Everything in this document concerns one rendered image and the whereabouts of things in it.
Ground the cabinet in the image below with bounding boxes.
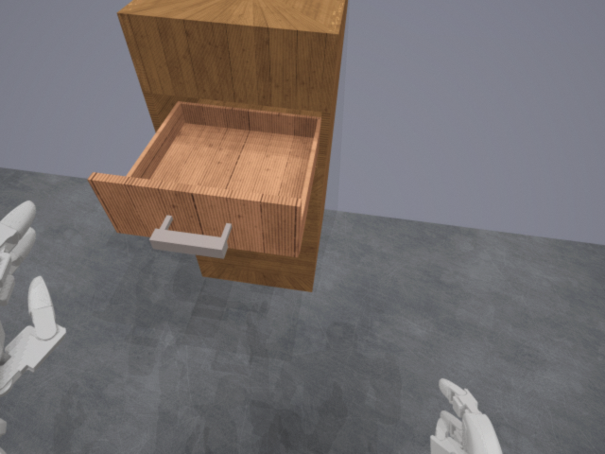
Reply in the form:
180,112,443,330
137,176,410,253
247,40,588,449
117,0,348,292

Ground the robot left hand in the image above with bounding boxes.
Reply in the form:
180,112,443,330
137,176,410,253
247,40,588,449
0,201,66,397

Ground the drawer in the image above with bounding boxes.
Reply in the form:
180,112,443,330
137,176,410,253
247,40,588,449
87,101,321,257

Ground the robot right hand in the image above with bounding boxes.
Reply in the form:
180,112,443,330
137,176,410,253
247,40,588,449
430,378,503,454

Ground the handle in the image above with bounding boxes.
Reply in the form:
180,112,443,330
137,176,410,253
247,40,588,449
149,215,232,259

